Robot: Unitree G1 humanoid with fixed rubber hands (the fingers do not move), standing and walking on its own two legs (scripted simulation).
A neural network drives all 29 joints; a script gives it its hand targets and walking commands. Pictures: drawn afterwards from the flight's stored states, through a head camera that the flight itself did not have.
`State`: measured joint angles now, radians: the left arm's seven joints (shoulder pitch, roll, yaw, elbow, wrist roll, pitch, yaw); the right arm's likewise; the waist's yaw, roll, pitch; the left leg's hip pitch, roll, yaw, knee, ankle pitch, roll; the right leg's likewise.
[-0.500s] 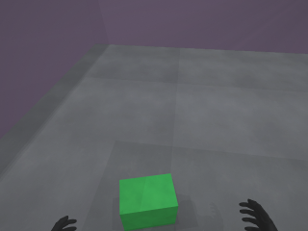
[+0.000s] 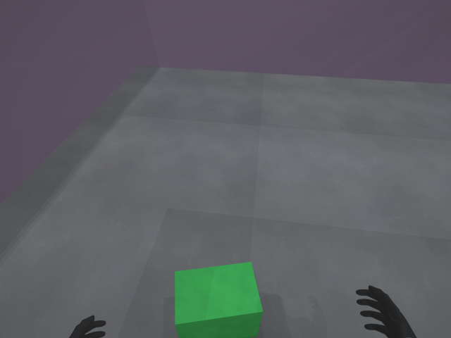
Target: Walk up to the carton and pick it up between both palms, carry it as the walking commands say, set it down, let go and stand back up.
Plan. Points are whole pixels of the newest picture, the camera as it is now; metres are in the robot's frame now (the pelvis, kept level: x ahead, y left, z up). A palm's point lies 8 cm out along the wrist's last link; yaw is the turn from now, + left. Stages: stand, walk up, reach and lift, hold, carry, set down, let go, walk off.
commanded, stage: stand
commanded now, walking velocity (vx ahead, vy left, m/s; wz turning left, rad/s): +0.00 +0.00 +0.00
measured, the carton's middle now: (216, 304) +0.48 +0.03 -0.63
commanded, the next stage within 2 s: none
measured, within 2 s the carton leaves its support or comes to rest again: neither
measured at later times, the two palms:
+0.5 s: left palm out of the picture +0.11 +0.28 -0.07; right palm out of the picture +0.14 -0.28 -0.03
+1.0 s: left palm out of the picture +0.09 +0.28 -0.08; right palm out of the picture +0.13 -0.28 -0.03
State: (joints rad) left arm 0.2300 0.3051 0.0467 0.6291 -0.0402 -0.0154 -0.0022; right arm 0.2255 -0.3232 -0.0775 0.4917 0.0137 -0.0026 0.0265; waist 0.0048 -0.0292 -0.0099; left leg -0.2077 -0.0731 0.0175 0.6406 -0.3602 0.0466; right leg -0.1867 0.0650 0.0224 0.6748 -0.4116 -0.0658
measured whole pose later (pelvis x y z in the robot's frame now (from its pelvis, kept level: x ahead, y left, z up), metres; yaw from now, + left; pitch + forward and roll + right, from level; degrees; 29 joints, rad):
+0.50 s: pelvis -0.02 +0.00 +0.00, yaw +0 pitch -6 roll +1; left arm 0.25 0.31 0.05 0.67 -0.04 -0.03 0.00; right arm 0.23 -0.34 -0.08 0.52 0.01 -0.02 0.03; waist 0.00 -0.03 -0.01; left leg -0.21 -0.07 0.02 0.64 -0.33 0.05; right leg -0.19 0.07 0.02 0.67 -0.38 -0.06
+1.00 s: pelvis -0.03 +0.01 +0.00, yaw +0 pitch -7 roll +1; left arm 0.25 0.31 0.05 0.72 -0.04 -0.03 0.00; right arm 0.23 -0.35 -0.08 0.55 0.01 -0.03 0.03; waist 0.00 -0.03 -0.01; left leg -0.21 -0.07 0.02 0.64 -0.32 0.06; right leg -0.19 0.07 0.02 0.67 -0.37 -0.06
